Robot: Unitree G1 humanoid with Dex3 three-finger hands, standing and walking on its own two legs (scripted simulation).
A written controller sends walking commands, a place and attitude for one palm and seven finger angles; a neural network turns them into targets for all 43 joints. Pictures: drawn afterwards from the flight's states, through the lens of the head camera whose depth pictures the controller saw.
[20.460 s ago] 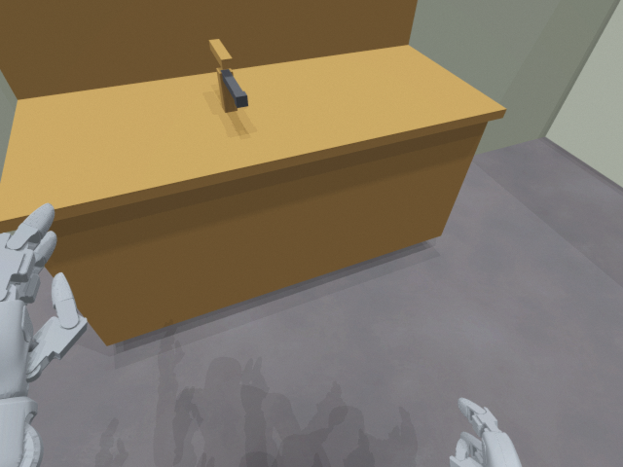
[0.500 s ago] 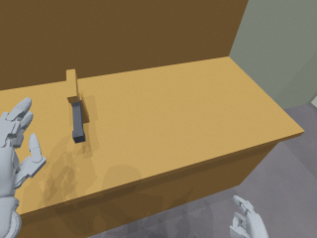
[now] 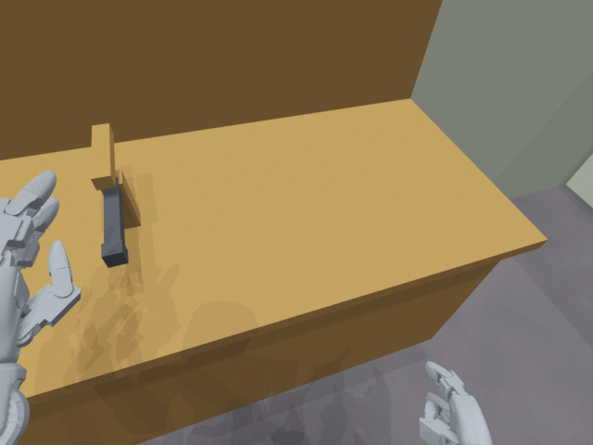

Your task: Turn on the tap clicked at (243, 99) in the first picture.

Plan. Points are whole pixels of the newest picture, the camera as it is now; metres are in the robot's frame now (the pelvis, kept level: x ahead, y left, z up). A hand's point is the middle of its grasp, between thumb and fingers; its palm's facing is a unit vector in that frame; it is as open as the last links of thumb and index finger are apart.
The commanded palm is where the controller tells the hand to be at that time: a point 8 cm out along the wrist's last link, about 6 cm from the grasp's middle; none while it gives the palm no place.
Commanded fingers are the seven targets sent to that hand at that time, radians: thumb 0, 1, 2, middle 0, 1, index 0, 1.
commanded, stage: shuffle to correct the standing spot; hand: left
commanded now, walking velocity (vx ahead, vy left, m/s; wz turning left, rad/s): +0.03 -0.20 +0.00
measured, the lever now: (115, 253) +0.35 +0.30 +0.03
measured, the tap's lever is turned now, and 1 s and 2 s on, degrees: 0 0 0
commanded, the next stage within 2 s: none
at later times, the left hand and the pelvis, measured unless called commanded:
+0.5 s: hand (114, 289) +0.23 +0.20 +0.16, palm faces +0.31 -0.87 -0.37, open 7.4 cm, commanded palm +0.17 +0.24 +0.17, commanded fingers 0.00 0.90 0.90 -0.20 -0.30 -0.20 -0.30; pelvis +0.00 -0.03 -0.01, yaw +0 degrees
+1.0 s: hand (102, 296) +0.22 +0.22 +0.15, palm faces +0.31 -0.87 -0.38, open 7.4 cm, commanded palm +0.16 +0.26 +0.17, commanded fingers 0.00 0.90 0.90 -0.20 -0.30 -0.20 -0.30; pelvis +0.00 -0.02 -0.01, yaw +0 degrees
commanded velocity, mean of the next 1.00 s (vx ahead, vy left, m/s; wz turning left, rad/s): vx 0.04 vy -0.20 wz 0.00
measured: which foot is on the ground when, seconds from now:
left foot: down 0.00-1.00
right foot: down 0.00-1.00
